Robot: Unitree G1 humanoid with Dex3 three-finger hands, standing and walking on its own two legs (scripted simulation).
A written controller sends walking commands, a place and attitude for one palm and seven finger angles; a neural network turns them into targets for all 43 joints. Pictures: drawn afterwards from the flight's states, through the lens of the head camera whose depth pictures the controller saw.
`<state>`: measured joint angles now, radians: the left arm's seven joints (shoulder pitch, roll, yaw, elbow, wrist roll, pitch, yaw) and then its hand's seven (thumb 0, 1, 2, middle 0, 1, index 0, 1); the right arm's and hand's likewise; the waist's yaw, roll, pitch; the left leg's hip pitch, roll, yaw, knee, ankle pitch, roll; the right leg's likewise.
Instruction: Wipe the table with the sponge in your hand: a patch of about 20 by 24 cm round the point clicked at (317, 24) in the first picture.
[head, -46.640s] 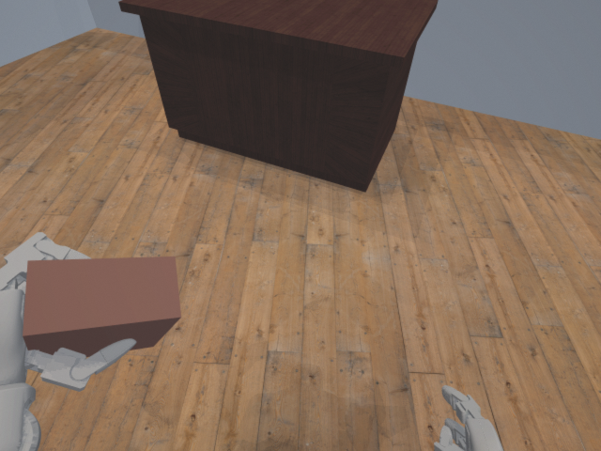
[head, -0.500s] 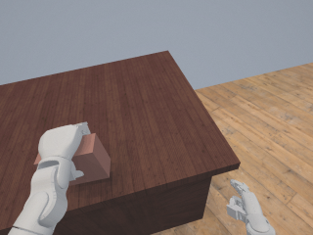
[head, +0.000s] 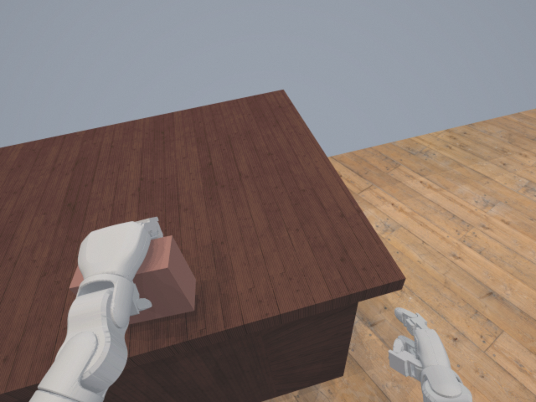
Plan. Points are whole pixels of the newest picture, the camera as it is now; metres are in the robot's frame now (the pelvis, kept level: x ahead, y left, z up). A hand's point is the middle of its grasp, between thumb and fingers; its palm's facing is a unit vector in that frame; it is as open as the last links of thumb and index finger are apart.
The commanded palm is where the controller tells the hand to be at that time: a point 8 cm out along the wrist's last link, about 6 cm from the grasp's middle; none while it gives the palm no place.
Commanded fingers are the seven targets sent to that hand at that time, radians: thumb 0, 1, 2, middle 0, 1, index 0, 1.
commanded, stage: move the sponge above the wiping area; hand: left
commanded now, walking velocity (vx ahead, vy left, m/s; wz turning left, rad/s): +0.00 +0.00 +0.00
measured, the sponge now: (145, 290) +0.25 +0.25 +0.04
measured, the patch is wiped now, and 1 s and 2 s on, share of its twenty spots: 0.00 0.00 0.00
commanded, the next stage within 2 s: lower the sponge onto the table in 0.66 s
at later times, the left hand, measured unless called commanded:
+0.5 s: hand (124, 271) +0.24 +0.27 +0.09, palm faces +0.02 -0.08 -1.00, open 10.1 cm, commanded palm +0.22 +0.26 +0.16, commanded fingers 0.00 0.10 1.30 -1.20 -1.60 -1.20 -1.60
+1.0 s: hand (117, 279) +0.23 +0.27 +0.09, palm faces +0.04 -0.10 -0.99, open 10.1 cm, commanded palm +0.21 +0.27 +0.16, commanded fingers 0.00 0.10 1.30 -1.20 -1.60 -1.20 -1.60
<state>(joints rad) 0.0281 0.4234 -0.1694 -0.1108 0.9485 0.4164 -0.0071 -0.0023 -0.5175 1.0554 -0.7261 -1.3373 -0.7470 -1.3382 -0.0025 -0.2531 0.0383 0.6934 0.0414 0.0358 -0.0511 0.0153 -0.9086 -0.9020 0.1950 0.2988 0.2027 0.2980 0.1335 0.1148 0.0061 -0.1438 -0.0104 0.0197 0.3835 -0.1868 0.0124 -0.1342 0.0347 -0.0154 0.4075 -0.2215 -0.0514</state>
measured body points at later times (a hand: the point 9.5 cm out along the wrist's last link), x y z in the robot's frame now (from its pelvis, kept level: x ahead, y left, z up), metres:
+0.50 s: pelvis -0.01 +0.00 +0.00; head -0.02 -0.05 +0.45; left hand +0.24 +0.27 +0.15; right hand +0.25 -0.20 -0.08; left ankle +0.02 +0.11 -0.74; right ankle +0.00 -0.09 -0.74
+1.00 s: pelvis -0.01 +0.01 +0.00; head -0.02 -0.03 +0.45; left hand +0.22 +0.27 +0.15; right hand +0.25 -0.18 -0.08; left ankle +0.02 +0.11 -0.74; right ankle +0.00 -0.09 -0.74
